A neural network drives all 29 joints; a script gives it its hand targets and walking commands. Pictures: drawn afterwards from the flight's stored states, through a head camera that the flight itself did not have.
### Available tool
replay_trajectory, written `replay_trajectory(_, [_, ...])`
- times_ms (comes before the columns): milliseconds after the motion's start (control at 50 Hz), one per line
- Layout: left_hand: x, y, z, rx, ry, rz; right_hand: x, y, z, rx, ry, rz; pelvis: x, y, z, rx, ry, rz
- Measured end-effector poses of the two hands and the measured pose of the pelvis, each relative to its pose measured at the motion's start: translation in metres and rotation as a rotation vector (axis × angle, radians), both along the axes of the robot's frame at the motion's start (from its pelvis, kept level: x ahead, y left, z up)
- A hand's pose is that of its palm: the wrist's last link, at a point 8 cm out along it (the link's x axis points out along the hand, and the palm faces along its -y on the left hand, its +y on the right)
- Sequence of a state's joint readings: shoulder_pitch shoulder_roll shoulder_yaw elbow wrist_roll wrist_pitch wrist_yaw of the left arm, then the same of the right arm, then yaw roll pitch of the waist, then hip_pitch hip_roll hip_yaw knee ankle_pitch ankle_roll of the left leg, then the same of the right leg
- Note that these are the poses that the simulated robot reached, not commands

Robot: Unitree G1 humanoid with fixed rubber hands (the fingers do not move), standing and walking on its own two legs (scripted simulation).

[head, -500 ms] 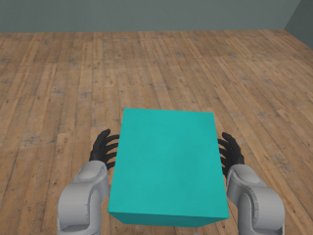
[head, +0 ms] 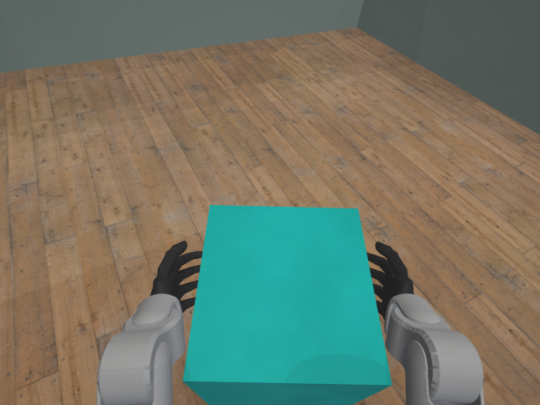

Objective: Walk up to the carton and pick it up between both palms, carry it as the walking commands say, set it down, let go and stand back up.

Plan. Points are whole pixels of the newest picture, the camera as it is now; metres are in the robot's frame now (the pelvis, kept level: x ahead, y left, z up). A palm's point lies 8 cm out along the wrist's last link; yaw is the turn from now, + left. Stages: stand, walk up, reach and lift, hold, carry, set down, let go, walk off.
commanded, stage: carry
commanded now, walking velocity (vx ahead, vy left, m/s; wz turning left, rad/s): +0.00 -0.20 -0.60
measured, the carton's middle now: (280, 315) +0.25 +0.01 +0.01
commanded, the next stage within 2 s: none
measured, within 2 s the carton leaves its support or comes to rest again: neither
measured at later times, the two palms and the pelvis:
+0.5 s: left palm (369, 339) +0.21 -0.10 +0.05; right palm out of the picture +0.12 -0.38 +0.05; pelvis -0.07 -0.16 -0.02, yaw -16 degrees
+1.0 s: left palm (512, 397) +0.15 -0.24 +0.09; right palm out of the picture +0.02 -0.50 +0.09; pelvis -0.14 -0.26 -0.01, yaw -22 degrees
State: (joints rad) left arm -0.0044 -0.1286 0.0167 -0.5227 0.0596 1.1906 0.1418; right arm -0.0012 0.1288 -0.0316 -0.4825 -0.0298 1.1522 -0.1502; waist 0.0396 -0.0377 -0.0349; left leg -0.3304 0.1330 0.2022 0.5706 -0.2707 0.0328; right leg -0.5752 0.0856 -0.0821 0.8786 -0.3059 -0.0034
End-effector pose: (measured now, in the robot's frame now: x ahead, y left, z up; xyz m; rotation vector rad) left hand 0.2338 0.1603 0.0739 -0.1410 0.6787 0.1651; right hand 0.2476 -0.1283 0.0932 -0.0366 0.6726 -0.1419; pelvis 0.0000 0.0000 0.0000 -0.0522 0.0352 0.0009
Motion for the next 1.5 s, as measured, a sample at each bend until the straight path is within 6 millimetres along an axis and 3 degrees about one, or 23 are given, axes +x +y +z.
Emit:
replay_trajectory(100, [0.010,-0.040,0.022,-0.012,-0.043,-0.070,-0.013,-0.040,0.024,-0.020,-0.043,-0.066,-0.007,-0.025,0.012,-0.036,-0.001,-0.056])
replay_trajectory(180, [0.018,-0.087,0.029,-0.007,-0.071,-0.134,-0.026,-0.086,0.027,-0.019,-0.070,-0.129,-0.017,-0.055,0.008,-0.037,0.005,-0.114])
replay_trajectory(300, [0.016,-0.180,0.012,0.044,-0.075,-0.235,-0.055,-0.176,-0.005,0.032,-0.075,-0.231,-0.032,-0.115,-0.020,0.009,0.008,-0.182])
replay_trajectory(380, [0.001,-0.226,-0.011,0.099,0.013,-0.320,-0.088,-0.218,-0.034,0.091,0.014,-0.316,-0.049,-0.137,-0.022,0.035,0.004,-0.217])
replay_trajectory(480, [-0.019,-0.256,-0.021,0.089,0.046,-0.362,-0.120,-0.244,-0.041,0.083,0.046,-0.364,-0.067,-0.156,-0.019,0.040,0.001,-0.276])
replay_trajectory(620, [-0.039,-0.275,-0.017,0.003,0.005,-0.359,-0.142,-0.262,-0.016,-0.002,0.006,-0.362,-0.084,-0.180,-0.013,0.036,0.001,-0.325])
replay_trajectory(720, [-0.050,-0.293,0.011,0.002,-0.018,-0.378,-0.160,-0.277,0.009,-0.006,-0.016,-0.380,-0.091,-0.196,0.005,0.002,0.001,-0.361])
replay_trajectory(800, [-0.052,-0.320,0.028,0.005,-0.064,-0.406,-0.171,-0.301,0.022,-0.011,-0.061,-0.404,-0.101,-0.213,0.008,-0.006,0.005,-0.375])
replay_trajectory(860, [-0.057,-0.347,0.030,0.010,-0.085,-0.426,-0.183,-0.326,0.020,-0.009,-0.081,-0.422,-0.111,-0.231,0.000,0.017,0.002,-0.387])
replay_trajectory(960, [-0.077,-0.389,0.017,0.066,-0.040,-0.483,-0.212,-0.364,0.001,0.043,-0.036,-0.477,-0.129,-0.256,-0.006,0.028,-0.009,-0.386])
replay_trajectory(1060, [-0.097,-0.405,0.011,0.094,-0.012,-0.489,-0.233,-0.380,-0.009,0.074,-0.008,-0.483,-0.147,-0.271,-0.006,0.036,-0.015,-0.386])
replay_trajectory(1180, [-0.109,-0.407,0.014,0.089,-0.026,-0.466,-0.239,-0.385,-0.006,0.070,-0.023,-0.462,-0.159,-0.279,-0.005,0.040,-0.015,-0.404])
replay_trajectory(1500, [-0.101,-0.390,0.008,0.049,-0.014,-0.459,-0.232,-0.367,-0.004,0.035,-0.012,-0.459,-0.160,-0.261,-0.006,0.052,-0.011,-0.405])
